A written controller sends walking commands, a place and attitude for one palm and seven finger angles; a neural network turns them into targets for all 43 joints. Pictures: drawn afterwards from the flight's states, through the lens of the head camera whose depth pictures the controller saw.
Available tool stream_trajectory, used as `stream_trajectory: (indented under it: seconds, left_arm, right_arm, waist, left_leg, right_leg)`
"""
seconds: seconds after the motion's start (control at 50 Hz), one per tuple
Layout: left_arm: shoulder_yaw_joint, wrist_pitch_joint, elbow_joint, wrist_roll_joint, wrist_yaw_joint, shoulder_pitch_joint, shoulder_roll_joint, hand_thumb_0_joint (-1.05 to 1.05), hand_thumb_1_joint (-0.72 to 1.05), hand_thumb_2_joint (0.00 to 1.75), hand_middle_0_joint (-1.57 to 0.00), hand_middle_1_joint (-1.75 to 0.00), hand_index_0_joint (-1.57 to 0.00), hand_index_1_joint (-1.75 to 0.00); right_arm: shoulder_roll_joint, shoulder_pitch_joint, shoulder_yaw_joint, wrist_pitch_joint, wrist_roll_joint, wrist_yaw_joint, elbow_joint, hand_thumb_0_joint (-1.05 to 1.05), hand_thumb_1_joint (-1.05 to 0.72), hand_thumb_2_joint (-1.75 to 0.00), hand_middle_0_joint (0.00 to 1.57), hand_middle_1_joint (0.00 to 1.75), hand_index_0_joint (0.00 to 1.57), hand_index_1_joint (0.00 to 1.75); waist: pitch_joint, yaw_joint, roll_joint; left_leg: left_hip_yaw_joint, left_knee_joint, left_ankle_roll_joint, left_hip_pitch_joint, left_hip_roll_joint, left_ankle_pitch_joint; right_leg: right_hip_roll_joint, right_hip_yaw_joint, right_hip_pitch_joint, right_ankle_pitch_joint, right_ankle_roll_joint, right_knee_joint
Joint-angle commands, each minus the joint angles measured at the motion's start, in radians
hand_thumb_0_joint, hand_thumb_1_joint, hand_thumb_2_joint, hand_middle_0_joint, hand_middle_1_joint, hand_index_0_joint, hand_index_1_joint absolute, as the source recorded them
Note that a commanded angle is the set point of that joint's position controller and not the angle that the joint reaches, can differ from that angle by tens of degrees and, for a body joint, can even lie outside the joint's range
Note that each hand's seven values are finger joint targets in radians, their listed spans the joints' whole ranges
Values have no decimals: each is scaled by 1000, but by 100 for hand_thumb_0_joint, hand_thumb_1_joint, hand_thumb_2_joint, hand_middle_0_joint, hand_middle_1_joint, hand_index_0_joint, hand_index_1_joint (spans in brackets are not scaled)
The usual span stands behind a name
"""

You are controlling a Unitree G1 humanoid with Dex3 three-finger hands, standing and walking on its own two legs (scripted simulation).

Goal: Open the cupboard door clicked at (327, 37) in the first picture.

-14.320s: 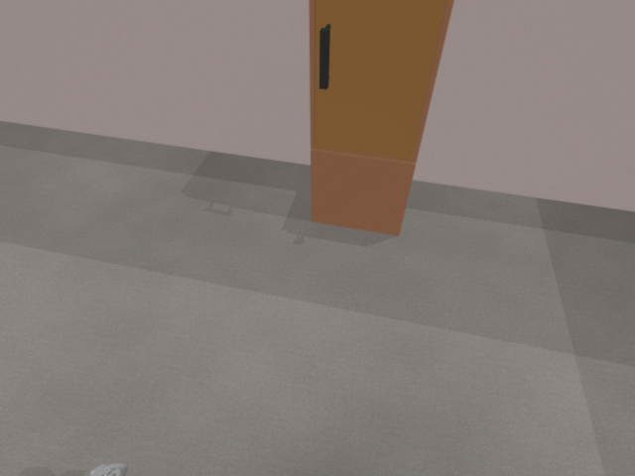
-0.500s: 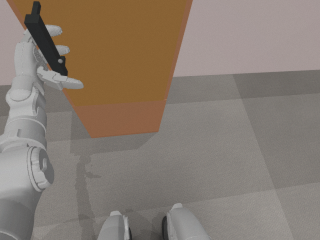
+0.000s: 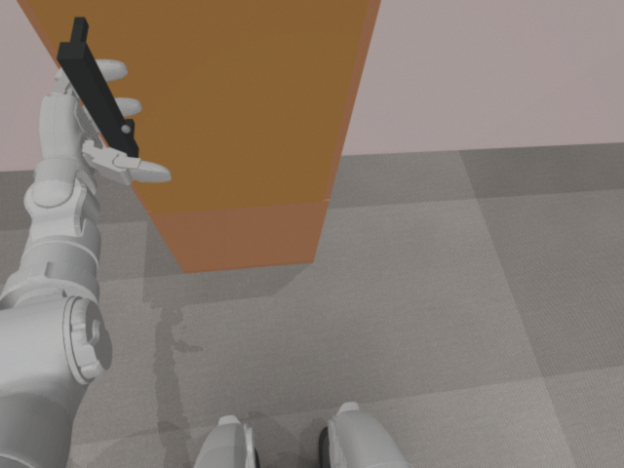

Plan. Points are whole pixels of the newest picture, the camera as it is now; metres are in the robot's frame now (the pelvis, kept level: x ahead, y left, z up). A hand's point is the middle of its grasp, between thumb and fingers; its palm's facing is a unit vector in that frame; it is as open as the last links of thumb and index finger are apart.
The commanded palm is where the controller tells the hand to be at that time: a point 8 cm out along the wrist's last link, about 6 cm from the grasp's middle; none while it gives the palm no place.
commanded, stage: close the thumb around the handle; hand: left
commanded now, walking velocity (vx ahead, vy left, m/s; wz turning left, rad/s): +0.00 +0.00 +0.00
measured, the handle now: (107, 97) +0.57 +0.22 +0.07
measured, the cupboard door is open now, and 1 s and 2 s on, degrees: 1 2 49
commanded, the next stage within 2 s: pull the door open along its arc in 0.72 s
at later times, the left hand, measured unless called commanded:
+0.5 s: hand (123, 130) +0.51 +0.19 +0.07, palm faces +0.04 -1.00 -0.01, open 8.1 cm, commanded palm +0.49 +0.23 +0.07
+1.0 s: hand (124, 133) +0.51 +0.19 +0.07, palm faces +0.04 -1.00 -0.01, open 5.9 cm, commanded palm +0.47 +0.23 +0.07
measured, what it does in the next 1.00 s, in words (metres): stands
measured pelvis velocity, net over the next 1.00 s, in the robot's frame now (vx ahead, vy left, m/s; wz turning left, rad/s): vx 0.00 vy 0.00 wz -0.01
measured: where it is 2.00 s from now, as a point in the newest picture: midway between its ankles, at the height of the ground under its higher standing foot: outside the picture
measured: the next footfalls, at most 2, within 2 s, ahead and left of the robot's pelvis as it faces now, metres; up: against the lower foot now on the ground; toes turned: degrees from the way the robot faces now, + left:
none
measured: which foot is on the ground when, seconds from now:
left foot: down 0.00-1.00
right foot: down 0.00-1.00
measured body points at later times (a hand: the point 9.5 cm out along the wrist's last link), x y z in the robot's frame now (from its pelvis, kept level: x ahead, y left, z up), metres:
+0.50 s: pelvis +0.00 +0.00 +0.00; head +0.14 +0.02 +0.43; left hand +0.51 +0.24 +0.08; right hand +0.00 -0.26 -0.11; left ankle +0.00 +0.10 -0.67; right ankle +0.01 -0.12 -0.67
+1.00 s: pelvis +0.00 +0.00 +0.00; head +0.13 +0.02 +0.43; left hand +0.50 +0.24 +0.08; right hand -0.01 -0.26 -0.11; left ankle +0.00 +0.10 -0.67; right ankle +0.01 -0.12 -0.67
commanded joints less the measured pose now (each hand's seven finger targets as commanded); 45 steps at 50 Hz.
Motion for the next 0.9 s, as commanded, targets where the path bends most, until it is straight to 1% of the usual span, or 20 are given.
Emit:
stream_trajectory:
  seconds: [0.0,0.06,0.08,0.12,0.14,0.18,0.2,0.22,0.3,0.4,0.5,0.56,0.62,0.66,0.68,0.72,0.78,0.8,0.82,0.88]
  left_arm:
    - [-5,-93,-239,-8,-22,-459,181,0,-50,30,-30,-120,-30,-120]
    - [7,-95,-240,-8,-24,-457,196,0,-33,37,-31,-122,-31,-122]
    - [3,-96,-240,-8,-26,-444,190,0,-28,40,-32,-122,-32,-122]
    - [-15,-92,-232,-11,-30,-447,167,0,-16,44,-32,-124,-32,-124]
    - [0,-95,-247,-11,-29,-459,191,0,-11,47,-33,-124,-33,-124]
    - [20,-100,-243,-16,-29,-423,203,0,0,52,-34,-125,-34,-125]
    - [13,-94,-228,-17,-32,-423,196,0,6,54,-34,-126,-34,-126]
    - [30,-92,-222,-15,-32,-423,220,0,12,56,-34,-127,-34,-127]
    - [18,-88,-211,-12,-40,-424,209,0,34,66,-36,-129,-36,-129]
    - [8,-83,-206,-12,-39,-466,207,0,62,78,-38,-132,-38,-132]
    - [18,-78,-194,-12,-38,-471,214,0,90,90,-40,-135,-40,-135]
    - [50,-80,-204,-11,-39,-460,255,0,90,90,-40,-135,-40,-135]
    - [14,-76,-199,-9,-42,-454,214,0,90,90,-40,-135,-40,-135]
    - [10,-78,-209,-10,-34,-485,208,0,90,90,-40,-135,-40,-135]
    - [31,-79,-211,-8,-30,-478,235,0,90,90,-40,-135,-40,-135]
    - [17,-73,-186,-2,-29,-471,225,0,90,90,-40,-135,-40,-135]
    - [-7,-84,-220,0,-29,-476,194,0,90,90,-40,-135,-40,-135]
    - [-22,-83,-221,-2,-27,-491,174,0,90,90,-40,-135,-40,-135]
    - [57,-81,-187,5,-22,-460,276,0,90,90,-40,-135,-40,-135]
    - [43,-86,-229,-1,-36,-390,247,0,90,90,-40,-135,-40,-135]
  right_arm:
    - [-176,182,-65,-13,-1,-11,-34,0,-90,-90,20,30,20,30]
    - [-178,180,-66,-12,0,-14,-33,0,-90,-90,20,30,20,30]
    - [-175,177,-65,-12,2,-14,-37,0,-90,-90,20,30,20,30]
    - [-173,171,-63,-13,2,-13,-33,0,-90,-90,20,30,20,30]
    - [-177,175,-66,-13,1,-14,-29,0,-90,-90,20,30,20,30]
    - [-175,171,-66,-14,3,-14,-38,0,-90,-90,20,30,20,30]
    - [-175,170,-63,-13,4,-15,-36,0,-90,-90,20,30,20,30]
    - [-176,171,-63,-13,5,-17,-37,0,-90,-90,20,30,20,30]
    - [-173,166,-62,-13,6,-18,-40,0,-90,-90,20,30,20,30]
    - [-176,170,-61,-15,6,-22,-35,0,-90,-90,20,30,20,30]
    - [-179,172,-60,-19,3,-23,-36,0,-90,-90,20,30,20,30]
    - [-184,177,-59,-21,1,-25,-40,0,-90,-90,20,30,20,30]
    - [-178,170,-58,-19,4,-22,-43,0,-90,-90,20,30,20,30]
    - [-181,175,-59,-20,2,-23,-38,0,-90,-90,20,30,20,30]
    - [-184,177,-60,-21,1,-23,-38,0,-90,-90,20,30,20,30]
    - [-183,174,-57,-19,3,-24,-37,0,-90,-90,20,30,20,30]
    - [-180,177,-61,-22,2,-20,-38,0,-90,-90,20,30,20,30]
    - [-179,176,-60,-24,0,-18,-34,0,-90,-90,20,30,20,30]
    - [-191,184,-61,-20,-2,-23,-29,0,-90,-90,20,30,20,30]
    - [-180,174,-59,-18,4,-21,-54,0,-90,-90,20,30,20,30]
  waist:
    - [-514,-27,136]
    - [-499,-28,122]
    - [-513,-19,135]
    - [-493,-28,140]
    - [-503,-27,135]
    - [-525,-11,137]
    - [-505,-23,104]
    - [-492,-16,88]
    - [-483,-17,130]
    - [-477,-34,118]
    - [-494,-34,115]
    - [-512,-22,118]
    - [-486,-24,127]
    - [-483,-37,126]
    - [-502,-28,131]
    - [-466,-35,103]
    - [-510,-28,165]
    - [-499,-38,163]
    - [-488,-19,116]
    - [-534,1,128]
  left_leg:
    - [-68,-96,-1,435,-22,518]
    - [-64,-97,4,419,-24,513]
    - [-63,-99,0,424,-25,521]
    - [-62,-99,0,427,-24,506]
    - [-66,-99,-1,433,-21,514]
    - [-59,-96,0,430,-26,530]
    - [-57,-97,3,404,-26,510]
    - [-54,-100,5,372,-28,488]
    - [-55,-99,2,391,-27,492]
    - [-60,-94,5,379,-26,471]
    - [-63,-87,5,377,-26,456]
    - [-61,-89,7,370,-28,463]
    - [-66,-96,1,382,-25,461]
    - [-69,-94,4,398,-23,453]
    - [-69,-94,3,395,-23,450]
    - [-67,-100,4,367,-23,425]
    - [-74,-100,-4,431,-22,469]
    - [-74,-96,-3,431,-20,459]
    - [-76,-100,-1,394,-19,444]
    - [-60,-107,1,396,-27,477]
  right_leg:
    - [38,23,177,379,-12,-80]
    - [37,26,193,388,-13,-82]
    - [36,28,197,391,-12,-81]
    - [36,25,177,376,-12,-86]
    - [37,25,183,380,-12,-83]
    - [38,31,210,405,-12,-82]
    - [37,30,215,402,-9,-84]
    - [36,34,236,401,-9,-84]
    - [35,31,205,387,-12,-81]
    - [34,33,186,369,-9,-81]
    - [33,32,172,348,-8,-77]
    - [34,34,199,361,-12,-74]
    - [35,26,173,341,-12,-76]
    - [36,23,146,323,-12,-79]
    - [36,27,157,324,-10,-80]
    - [35,26,161,311,-10,-84]
    - [35,21,135,316,-14,-78]
    - [36,20,120,307,-13,-81]
    - [35,22,153,304,-14,-80]
    - [36,28,216,359,-13,-78]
